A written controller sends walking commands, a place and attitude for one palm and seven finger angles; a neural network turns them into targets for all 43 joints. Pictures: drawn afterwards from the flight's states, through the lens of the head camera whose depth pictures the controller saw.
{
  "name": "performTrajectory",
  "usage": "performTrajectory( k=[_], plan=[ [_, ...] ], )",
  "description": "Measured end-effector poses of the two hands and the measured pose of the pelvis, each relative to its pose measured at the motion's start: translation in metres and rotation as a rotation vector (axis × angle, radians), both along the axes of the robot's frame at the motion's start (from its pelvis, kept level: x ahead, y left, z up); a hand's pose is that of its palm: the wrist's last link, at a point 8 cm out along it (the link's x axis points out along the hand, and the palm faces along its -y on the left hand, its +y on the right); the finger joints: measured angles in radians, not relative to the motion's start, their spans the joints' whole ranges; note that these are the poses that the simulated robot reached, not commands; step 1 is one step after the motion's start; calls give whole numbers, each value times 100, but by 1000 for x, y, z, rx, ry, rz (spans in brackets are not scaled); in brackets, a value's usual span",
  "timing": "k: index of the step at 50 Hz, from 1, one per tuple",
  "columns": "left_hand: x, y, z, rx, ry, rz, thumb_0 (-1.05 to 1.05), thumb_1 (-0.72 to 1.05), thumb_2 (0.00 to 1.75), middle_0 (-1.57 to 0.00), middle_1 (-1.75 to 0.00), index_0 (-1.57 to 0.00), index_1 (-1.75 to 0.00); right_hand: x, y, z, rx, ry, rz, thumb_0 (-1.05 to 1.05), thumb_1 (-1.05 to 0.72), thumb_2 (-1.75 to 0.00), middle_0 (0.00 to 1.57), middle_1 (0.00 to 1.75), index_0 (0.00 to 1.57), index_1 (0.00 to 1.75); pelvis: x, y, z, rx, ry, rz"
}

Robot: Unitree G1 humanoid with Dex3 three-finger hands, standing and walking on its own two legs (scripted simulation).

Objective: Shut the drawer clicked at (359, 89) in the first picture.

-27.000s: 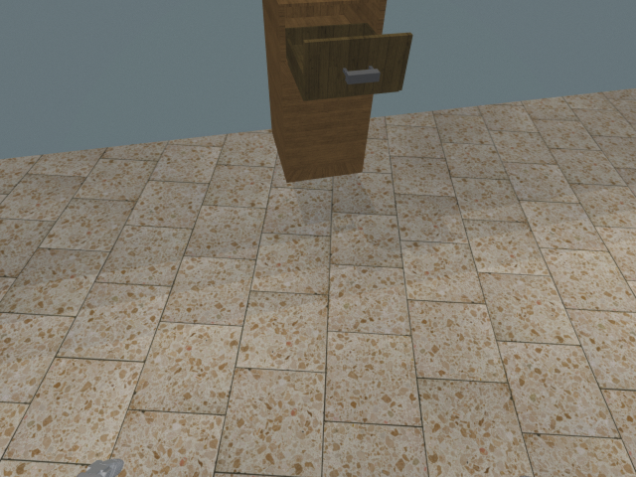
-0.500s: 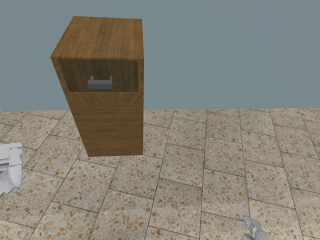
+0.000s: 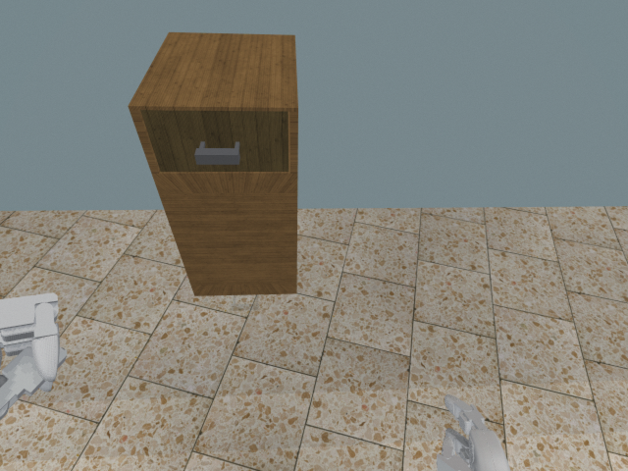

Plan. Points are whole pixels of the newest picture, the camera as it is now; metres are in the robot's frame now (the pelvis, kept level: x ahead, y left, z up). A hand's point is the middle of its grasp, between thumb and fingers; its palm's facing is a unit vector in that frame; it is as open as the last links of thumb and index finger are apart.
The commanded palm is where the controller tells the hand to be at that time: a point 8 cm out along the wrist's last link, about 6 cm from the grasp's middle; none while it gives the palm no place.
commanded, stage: stop stepping back and stand still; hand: left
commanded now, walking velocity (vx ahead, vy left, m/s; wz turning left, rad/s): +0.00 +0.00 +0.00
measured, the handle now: (219, 150) +0.83 +0.26 -0.08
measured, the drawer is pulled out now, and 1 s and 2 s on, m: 0.00 0.00 0.00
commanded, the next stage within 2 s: let the arm hang, fingers relaxed in 0.12 s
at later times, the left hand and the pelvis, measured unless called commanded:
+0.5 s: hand out of the picture +0.07 +0.18 -0.18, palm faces -0.01 -0.98 -0.19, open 3.1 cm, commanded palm none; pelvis +0.00 +0.00 -0.01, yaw +2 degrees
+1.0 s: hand out of the picture -0.05 +0.14 -0.17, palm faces +0.07 -0.98 -0.18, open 7.0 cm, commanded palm none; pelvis +0.01 -0.01 +0.00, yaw +2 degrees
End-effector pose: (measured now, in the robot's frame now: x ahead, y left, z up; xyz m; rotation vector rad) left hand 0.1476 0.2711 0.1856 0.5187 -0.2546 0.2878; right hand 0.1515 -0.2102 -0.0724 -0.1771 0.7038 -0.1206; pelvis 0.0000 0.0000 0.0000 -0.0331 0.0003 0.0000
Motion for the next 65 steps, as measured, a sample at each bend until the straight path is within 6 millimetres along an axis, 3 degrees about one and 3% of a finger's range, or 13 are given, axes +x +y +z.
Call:
performTrajectory(
  k=[4,12,14,18,22,25,28,33,39,44,50,58,65],
  plan=[
    [-6,8,-6,-24,-11,26,2,89,90,-141,-160,-140,-160,0,-5,-6,-32,32,-6,1,-90,-90,21,30,20,30,4,5,-4,-14,-17,-2],
    [13,16,-20,-28,29,65,2,89,90,-141,-160,-140,-160,3,-11,-1,-49,18,15,1,-90,-90,21,30,20,30,1,3,0,20,2,16],
    [26,20,-62,-54,207,53,1,89,90,-140,-160,-140,-159,3,-16,-16,-33,65,54,1,-90,-90,21,30,20,30,-3,4,-3,6,12,22],
    [23,21,-192,-225,701,128,0,90,90,-135,-154,-134,-154,-11,-32,-41,-38,192,37,1,-90,-90,21,30,20,30,-3,5,-12,0,-5,30],
    [-27,-11,-295,-395,1125,166,1,91,90,-124,-144,-123,-143,-45,-45,-47,-74,317,-20,1,-90,-90,21,30,20,30,0,2,-15,10,-28,34],
    [-82,-41,-333,-475,1367,180,1,91,90,-113,-134,-113,-133,-76,-49,-48,-94,439,-51,1,-90,-90,20,30,20,30,2,-1,-11,11,-28,35],
    [-131,-36,-341,-543,1475,305,2,90,90,-102,-124,-102,-125,-107,-48,-49,-99,572,-60,1,-90,-90,20,30,20,30,3,-6,-5,10,-18,42],
    [-203,-34,-332,-540,1667,398,1,90,90,-84,-103,-83,-104,-142,-41,-55,-63,712,-80,1,-90,-90,20,30,20,30,5,-9,0,10,-16,44],
    [-245,-43,-319,-536,1781,460,1,91,90,-61,-76,-60,-76,-156,-26,-67,3,752,-93,1,-90,-90,20,30,20,30,7,-9,2,14,-30,39],
    [-239,-58,-320,-553,1763,448,1,91,90,-42,-55,-41,-55,-153,-15,-74,48,740,-89,1,-90,-90,20,30,20,30,8,-11,2,20,-39,36],
    [-205,-78,-329,-582,1679,382,1,91,90,-27,-38,-27,-38,-150,-12,-77,66,727,-95,1,-92,-90,21,30,20,30,12,-15,1,27,-45,33],
    [-159,-99,-336,-601,1588,300,0,91,90,-22,-32,-21,-31,-152,-15,-76,75,718,-119,1,-91,-90,20,30,20,30,17,-22,0,32,-44,30],
    [-147,-102,-336,-595,1576,302,1,91,90,-21,-30,-20,-30,-154,-17,-76,83,734,-131,1,-91,-90,20,30,20,30,23,-28,0,33,-42,28]
  ],
)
